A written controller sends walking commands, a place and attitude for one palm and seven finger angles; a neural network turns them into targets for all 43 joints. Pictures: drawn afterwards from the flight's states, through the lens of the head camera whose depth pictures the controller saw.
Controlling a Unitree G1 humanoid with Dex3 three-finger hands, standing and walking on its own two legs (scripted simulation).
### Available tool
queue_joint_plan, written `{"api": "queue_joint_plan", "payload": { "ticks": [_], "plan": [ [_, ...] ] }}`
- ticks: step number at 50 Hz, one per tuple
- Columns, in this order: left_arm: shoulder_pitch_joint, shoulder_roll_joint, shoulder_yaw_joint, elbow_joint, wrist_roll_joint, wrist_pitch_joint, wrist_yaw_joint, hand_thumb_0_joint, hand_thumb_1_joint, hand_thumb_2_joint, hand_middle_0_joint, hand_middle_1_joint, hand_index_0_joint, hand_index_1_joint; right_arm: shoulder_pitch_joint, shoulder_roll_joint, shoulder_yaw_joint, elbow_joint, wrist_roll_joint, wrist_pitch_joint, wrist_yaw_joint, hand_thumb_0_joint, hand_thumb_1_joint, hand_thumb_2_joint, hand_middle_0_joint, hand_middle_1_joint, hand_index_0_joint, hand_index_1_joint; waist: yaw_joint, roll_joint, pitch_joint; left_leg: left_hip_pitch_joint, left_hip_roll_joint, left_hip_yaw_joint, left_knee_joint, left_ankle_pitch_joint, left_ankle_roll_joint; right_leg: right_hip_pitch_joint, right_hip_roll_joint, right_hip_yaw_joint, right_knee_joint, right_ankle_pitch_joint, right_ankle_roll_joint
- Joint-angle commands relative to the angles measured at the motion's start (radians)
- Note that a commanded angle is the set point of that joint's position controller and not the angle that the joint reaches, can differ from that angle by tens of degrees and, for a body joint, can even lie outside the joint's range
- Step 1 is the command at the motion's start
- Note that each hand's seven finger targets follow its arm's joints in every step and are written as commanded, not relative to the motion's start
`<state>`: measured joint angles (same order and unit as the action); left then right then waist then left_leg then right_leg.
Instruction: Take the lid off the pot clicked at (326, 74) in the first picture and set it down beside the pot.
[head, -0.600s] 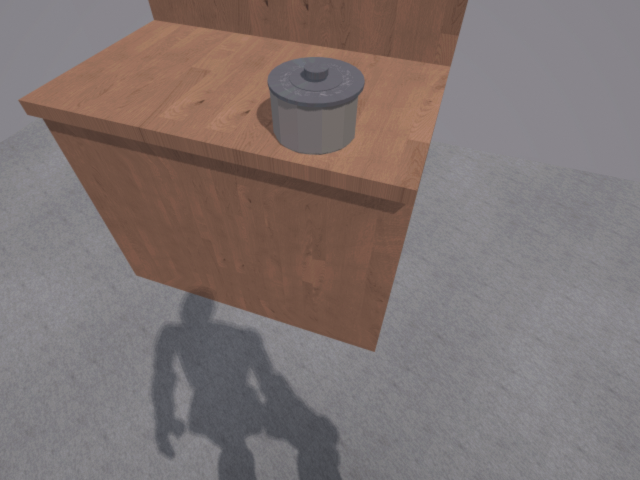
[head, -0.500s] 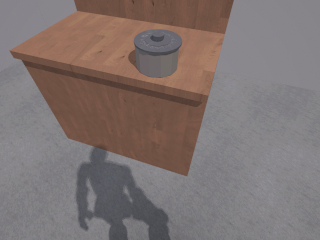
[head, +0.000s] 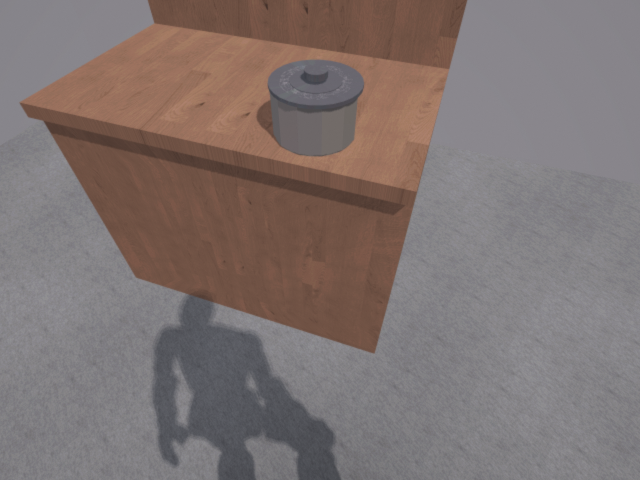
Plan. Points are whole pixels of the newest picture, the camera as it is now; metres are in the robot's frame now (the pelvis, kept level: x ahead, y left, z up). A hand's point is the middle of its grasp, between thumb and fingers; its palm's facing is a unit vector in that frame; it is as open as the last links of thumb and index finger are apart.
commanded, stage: look at it before walking up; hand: left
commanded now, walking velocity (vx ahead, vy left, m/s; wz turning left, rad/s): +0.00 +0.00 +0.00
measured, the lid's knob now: (315, 72) +0.81 +0.05 +0.12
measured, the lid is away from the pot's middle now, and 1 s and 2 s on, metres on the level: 0.00 0.00 0.00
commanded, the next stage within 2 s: turn to face it in 0.04 s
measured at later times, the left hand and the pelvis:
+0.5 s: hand out of the picture +0.01 +0.17 -0.18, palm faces -0.03 -0.97 -0.23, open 7.4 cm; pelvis -0.01 -0.01 -0.01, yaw -6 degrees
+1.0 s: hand out of the picture +0.09 +0.16 -0.17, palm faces -0.19 -0.95 -0.24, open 7.4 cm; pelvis -0.02 -0.02 -0.01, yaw -14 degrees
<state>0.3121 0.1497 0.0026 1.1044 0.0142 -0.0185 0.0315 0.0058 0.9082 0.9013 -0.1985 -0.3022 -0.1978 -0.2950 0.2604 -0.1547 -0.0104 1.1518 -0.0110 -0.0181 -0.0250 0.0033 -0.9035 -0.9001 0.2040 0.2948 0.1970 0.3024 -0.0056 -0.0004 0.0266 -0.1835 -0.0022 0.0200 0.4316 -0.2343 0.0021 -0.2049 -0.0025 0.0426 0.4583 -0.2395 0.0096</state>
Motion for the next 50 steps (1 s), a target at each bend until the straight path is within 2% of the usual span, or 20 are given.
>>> {"api": "queue_joint_plan", "payload": {
  "ticks": [1, 12, 21, 23, 26, 28, 31, 33, 34, 35, 36, 38, 42, 44, 45, 46, 47, 48, 49, 50],
  "plan": [
    [0.069, 0.113, 0.017, -0.024, -0.001, -0.01, 0.012, 0.0, 0.9, 0.9, -0.2, -0.3, -0.2, -0.3, 0.055, -0.1, -0.014, -0.026, 0.006, -0.012, -0.008, 0.0, -0.9, -0.9, 0.2, 0.3, 0.2, 0.3, 0.004, -0.005, 0.016, 0.013, 0.096, -0.084, -0.071, 0.103, 0.026, -0.042, -0.081, 0.066, -0.09, 0.101, -0.028],
    [0.062, 0.115, 0.033, -0.033, 0.0, 0.006, 0.007, 0.0, 0.9, 0.9, -0.2, -0.3, -0.2, -0.3, 0.066, -0.1, -0.024, -0.034, 0.003, -0.004, -0.014, 0.0, -0.9, -0.9, 0.2, 0.3, 0.2, 0.3, 0.003, 0.019, 0.054, 0.011, 0.115, -0.059, -0.054, 0.067, 0.023, -0.098, -0.062, 0.098, -0.057, 0.108, -0.042],
    [0.056, 0.116, 0.066, -0.11, 0.009, 0.027, -0.011, 0.0, 0.9, 0.9, -0.2, -0.3, -0.2, -0.3, 0.017, -0.148, -0.064, -0.138, -0.003, 0.011, -0.015, 0.0, -0.9, -0.9, 0.2, 0.3, 0.2, 0.3, 0.015, 0.043, 0.024, -0.037, 0.174, -0.068, -0.036, -0.114, 0.051, -0.177, -0.007, 0.124, 0.072, 0.052, -0.053],
    [0.056, 0.131, 0.071, -0.121, 0.009, 0.025, -0.012, 0.0, 0.9, 0.9, -0.2, -0.3, -0.2, -0.3, 0.005, -0.141, -0.067, -0.156, -0.003, 0.012, -0.013, 0.0, -0.9, -0.9, 0.2, 0.3, 0.2, 0.3, 0.018, -0.005, 0.009, -0.051, 0.147, -0.027, 0.027, -0.098, 0.038, -0.168, -0.031, 0.178, 0.05, 0.095, -0.062],
    [0.052, 0.183, 0.082, -0.135, 0.007, 0.023, -0.005, 0.0, 0.9, 0.9, -0.2, -0.3, -0.2, -0.3, 0.017, -0.106, -0.062, -0.174, -0.001, 0.018, -0.013, 0.0, -0.9, -0.9, 0.2, 0.3, 0.2, 0.3, 0.006, -0.167, -0.021, -0.1, 0.048, 0.064, 0.214, -0.126, -0.005, -0.118, -0.14, 0.373, -0.071, 0.133, -0.12],
    [0.041, 0.2, 0.092, -0.144, 0.003, 0.027, 0.003, 0.0, 0.9, 0.9, -0.2, -0.3, -0.2, -0.3, 0.007, -0.1, -0.059, -0.181, 0.001, 0.017, -0.014, 0.0, -0.9, -0.9, 0.2, 0.3, 0.2, 0.3, 0.014, -0.203, -0.025, -0.161, 0.03, 0.032, 0.29, -0.183, -0.015, -0.056, -0.192, 0.44, -0.11, 0.228, -0.177],
    [-0.015, 0.193, 0.097, -0.164, 0.004, 0.031, 0.007, 0.0, 0.9, 0.9, -0.2, -0.3, -0.2, -0.3, 0.042, -0.096, -0.055, -0.18, 0.009, 0.008, -0.018, 0.0, -0.9, -0.9, 0.2, 0.3, 0.2, 0.3, -0.015, -0.178, -0.053, -0.085, 0.039, -0.013, 0.159, -0.151, -0.007, -0.059, -0.173, 0.4, -0.062, 0.313, -0.17],
    [-0.04, 0.173, 0.092, -0.181, -0.002, 0.033, 0.0, 0.0, 0.9, 0.9, -0.2, -0.3, -0.2, -0.3, 0.073, -0.113, -0.055, -0.167, 0.006, 0.0, -0.023, 0.0, -0.9, -0.9, 0.2, 0.3, 0.2, 0.3, -0.028, -0.074, -0.051, 0.072, 0.074, -0.036, 0.015, -0.002, 0.012, -0.17, -0.077, 0.307, -0.006, 0.229, -0.107],
    [-0.055, 0.152, 0.088, -0.192, 0.0, 0.035, -0.005, 0.0, 0.9, 0.9, -0.2, -0.3, -0.2, -0.3, 0.078, -0.146, -0.059, -0.171, 0.0, -0.002, -0.024, 0.0, -0.9, -0.9, 0.2, 0.3, 0.2, 0.3, -0.03, 0.035, -0.034, 0.104, 0.155, -0.112, -0.027, 0.069, 0.042, -0.239, 0.006, 0.223, 0.065, 0.14, -0.068],
    [-0.057, 0.128, 0.082, -0.201, 0.003, 0.039, -0.006, 0.0, 0.9, 0.9, -0.2, -0.3, -0.2, -0.3, 0.072, -0.187, -0.068, -0.178, -0.005, 0.0, -0.019, 0.0, -0.9, -0.9, 0.2, 0.3, 0.2, 0.3, -0.023, 0.21, -0.02, 0.113, 0.273, -0.233, -0.117, 0.062, 0.095, -0.305, 0.067, 0.115, 0.186, -0.052, -0.036],
    [-0.073, 0.129, 0.083, -0.205, 0.003, 0.044, -0.009, 0.0, 0.9, 0.9, -0.2, -0.3, -0.2, -0.3, 0.056, -0.197, -0.07, -0.19, -0.01, 0.0, -0.019, 0.0, -0.9, -0.9, 0.2, 0.3, 0.2, 0.3, -0.025, 0.27, 0.024, 0.042, 0.375, -0.306, -0.195, 0.057, 0.159, -0.326, 0.059, 0.029, 0.371, -0.206, -0.01],
    [-0.069, 0.133, 0.088, -0.202, 0.008, 0.046, -0.019, 0.0, 0.9, 0.9, -0.2, -0.3, -0.2, -0.3, 0.005, -0.173, -0.059, -0.208, -0.017, -0.003, -0.022, 0.0, -0.9, -0.9, 0.2, 0.3, 0.2, 0.3, 0.003, 0.125, 0.051, -0.034, 0.358, -0.231, -0.189, 0.12, 0.191, -0.309, 0.0, 0.037, 0.54, -0.219, -0.001],
    [-0.062, 0.091, 0.069, -0.204, 0.003, 0.048, -0.029, 0.0, 0.9, 0.9, -0.2, -0.3, -0.2, -0.3, 0.0, -0.183, -0.058, -0.2, -0.023, 0.001, -0.018, 0.0, -0.9, -0.9, 0.2, 0.3, 0.2, 0.3, 0.001, 0.174, 0.021, 0.006, 0.291, -0.062, -0.117, 0.294, 0.154, -0.215, -0.031, -0.049, 0.366, -0.203, 0.005],
    [-0.028, 0.079, 0.064, -0.192, 0.005, 0.032, -0.033, 0.0, 0.9, 0.9, -0.2, -0.3, -0.2, -0.3, 0.043, -0.192, -0.058, -0.175, -0.025, 0.002, -0.011, 0.0, -0.9, -0.9, 0.2, 0.3, 0.2, 0.3, 0.002, 0.166, -0.023, -0.005, 0.265, -0.049, -0.079, 0.112, 0.134, -0.087, -0.014, -0.094, 0.181, -0.162, -0.008],
    [0.01, 0.086, 0.062, -0.173, 0.009, 0.022, -0.034, 0.0, 0.9, 0.9, -0.2, -0.3, -0.2, -0.3, 0.055, -0.189, -0.055, -0.165, -0.02, 0.005, -0.006, 0.0, -0.9, -0.9, 0.2, 0.3, 0.2, 0.3, 0.018, 0.104, -0.034, -0.051, 0.23, -0.033, -0.038, -0.041, 0.108, 0.012, 0.007, -0.119, 0.061, -0.096, -0.012],
    [0.055, 0.109, 0.066, -0.151, 0.013, 0.012, -0.029, 0.0, 0.9, 0.9, -0.2, -0.3, -0.2, -0.3, 0.054, -0.158, -0.051, -0.156, -0.014, 0.005, 0.001, 0.0, -0.9, -0.9, 0.2, 0.3, 0.2, 0.3, 0.043, 0.013, -0.014, -0.15, 0.164, 0.017, 0.061, -0.194, 0.065, 0.112, -0.029, -0.052, -0.052, -0.093, -0.027],
    [0.116, 0.197, 0.081, -0.134, 0.018, 0.001, -0.019, 0.0, 0.9, 0.9, -0.2, -0.3, -0.2, -0.3, 0.038, -0.101, -0.041, -0.179, -0.004, 0.004, 0.008, 0.0, -0.9, -0.9, 0.2, 0.3, 0.2, 0.3, 0.068, -0.213, 0.033, -0.376, 0.052, 0.104, 0.274, -0.334, 0.011, 0.198, -0.226, 0.268, -0.192, -0.278, -0.106],
    [0.18, 0.266, 0.094, -0.128, 0.007, 0.004, -0.016, 0.0, 0.9, 0.9, -0.2, -0.3, -0.2, -0.3, -0.039, -0.116, -0.044, -0.221, -0.011, 0.006, 0.018, 0.0, -0.9, -0.9, 0.2, 0.3, 0.2, 0.3, 0.111, -0.229, 0.075, -0.458, 0.043, 0.072, 0.449, -0.393, 0.003, 0.137, -0.385, 0.478, -0.319, -0.418, -0.209],
    [0.166, 0.258, 0.098, -0.132, 0.006, -0.003, -0.011, 0.0, 0.9, 0.9, -0.2, -0.3, -0.2, -0.3, -0.068, -0.136, -0.052, -0.224, -0.016, 0.007, 0.022, 0.0, -0.9, -0.9, 0.2, 0.3, 0.2, 0.3, 0.095, -0.197, 0.095, -0.501, 0.059, 0.001, 0.579, -0.316, 0.011, 0.097, -0.377, 0.524, -0.338, -0.475, -0.24],
    [0.127, 0.239, 0.102, -0.135, 0.007, -0.01, -0.005, 0.0, 0.9, 0.9, -0.2, -0.3, -0.2, -0.3, -0.047, -0.143, -0.059, -0.218, -0.018, 0.007, 0.027, 0.0, -0.9, -0.9, 0.2, 0.3, 0.2, 0.3, 0.067, -0.201, 0.077, -0.523, 0.076, -0.022, 0.639, -0.258, 0.015, 0.113, -0.369, 0.488, -0.326, -0.445, -0.241]
  ]
}}
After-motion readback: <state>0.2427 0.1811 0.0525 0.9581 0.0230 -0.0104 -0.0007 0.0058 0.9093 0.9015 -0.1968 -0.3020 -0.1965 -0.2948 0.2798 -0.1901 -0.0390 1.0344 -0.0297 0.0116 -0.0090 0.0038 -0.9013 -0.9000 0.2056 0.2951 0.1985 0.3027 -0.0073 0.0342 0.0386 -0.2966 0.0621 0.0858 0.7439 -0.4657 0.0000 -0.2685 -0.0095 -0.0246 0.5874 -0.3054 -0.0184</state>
